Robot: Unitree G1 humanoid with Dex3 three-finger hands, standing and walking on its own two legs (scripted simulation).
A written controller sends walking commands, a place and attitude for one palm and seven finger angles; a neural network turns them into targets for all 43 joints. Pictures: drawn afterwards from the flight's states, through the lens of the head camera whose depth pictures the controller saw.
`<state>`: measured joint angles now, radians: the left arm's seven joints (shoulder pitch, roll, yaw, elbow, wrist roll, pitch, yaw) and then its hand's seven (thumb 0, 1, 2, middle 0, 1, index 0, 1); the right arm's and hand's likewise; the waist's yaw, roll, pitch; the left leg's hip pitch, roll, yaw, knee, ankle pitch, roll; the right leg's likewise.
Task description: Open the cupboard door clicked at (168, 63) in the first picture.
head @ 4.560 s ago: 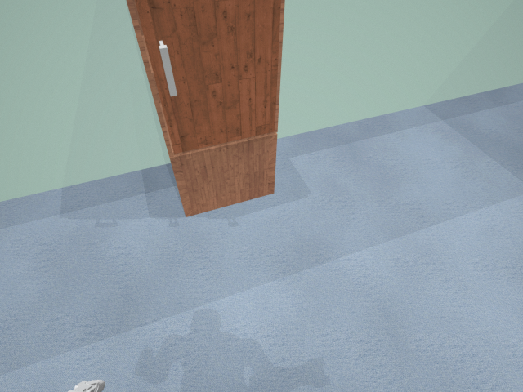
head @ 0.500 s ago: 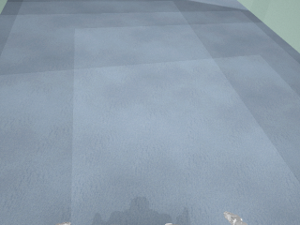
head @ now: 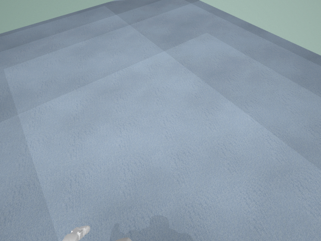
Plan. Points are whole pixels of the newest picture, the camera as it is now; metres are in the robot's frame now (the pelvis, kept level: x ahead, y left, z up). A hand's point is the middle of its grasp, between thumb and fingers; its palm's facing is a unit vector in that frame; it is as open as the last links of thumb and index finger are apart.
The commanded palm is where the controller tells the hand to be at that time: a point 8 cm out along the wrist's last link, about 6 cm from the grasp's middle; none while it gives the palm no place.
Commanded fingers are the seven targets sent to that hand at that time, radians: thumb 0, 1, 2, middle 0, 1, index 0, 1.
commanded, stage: walk to a spot facing it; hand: left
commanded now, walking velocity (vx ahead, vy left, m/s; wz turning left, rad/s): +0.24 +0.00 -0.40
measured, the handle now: out of the picture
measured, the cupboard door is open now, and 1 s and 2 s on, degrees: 0 0 0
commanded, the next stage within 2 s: turn to face it in 0.08 s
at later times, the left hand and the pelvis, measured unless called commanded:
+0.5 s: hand out of the picture +0.13 +0.22 -0.18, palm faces +0.01 -0.99 -0.17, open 7.4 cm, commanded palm none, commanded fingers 0.00 0.90 0.90 -0.20 -0.30 -0.20 -0.30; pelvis +0.10 +0.04 +0.01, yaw -2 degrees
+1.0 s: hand (90, 235) +0.16 +0.21 -0.13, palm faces +0.27 -0.91 -0.30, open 7.3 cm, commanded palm none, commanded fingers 0.00 0.90 0.90 -0.20 -0.30 -0.20 -0.30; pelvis +0.10 -0.02 +0.01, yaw +16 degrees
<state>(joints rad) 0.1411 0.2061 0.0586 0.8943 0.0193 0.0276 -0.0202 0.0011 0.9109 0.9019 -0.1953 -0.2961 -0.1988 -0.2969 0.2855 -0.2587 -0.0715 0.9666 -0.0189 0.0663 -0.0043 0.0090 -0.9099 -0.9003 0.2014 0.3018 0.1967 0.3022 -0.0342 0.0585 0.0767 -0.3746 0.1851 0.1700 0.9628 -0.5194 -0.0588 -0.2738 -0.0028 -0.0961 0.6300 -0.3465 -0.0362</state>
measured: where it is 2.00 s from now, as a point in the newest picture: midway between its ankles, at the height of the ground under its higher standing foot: outside the picture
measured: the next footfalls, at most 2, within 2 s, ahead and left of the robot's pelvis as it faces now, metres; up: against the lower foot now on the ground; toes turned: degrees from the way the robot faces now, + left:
left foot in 0.36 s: +0.21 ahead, +0.11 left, +0.00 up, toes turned +2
right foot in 0.92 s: +0.16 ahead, -0.11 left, +0.00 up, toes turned +13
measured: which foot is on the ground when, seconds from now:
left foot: up 0.00-0.34, down 0.36-0.92, up 0.94-1.00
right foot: down 0.00-0.38, up 0.40-0.90, down 0.92-1.00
